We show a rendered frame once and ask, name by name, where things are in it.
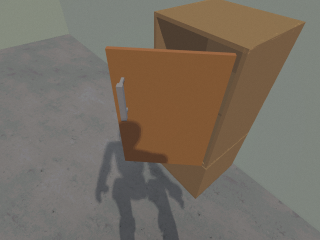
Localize handle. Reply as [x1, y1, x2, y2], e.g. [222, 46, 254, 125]
[116, 77, 128, 121]

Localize cupboard door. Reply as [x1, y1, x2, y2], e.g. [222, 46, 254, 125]
[105, 46, 237, 166]

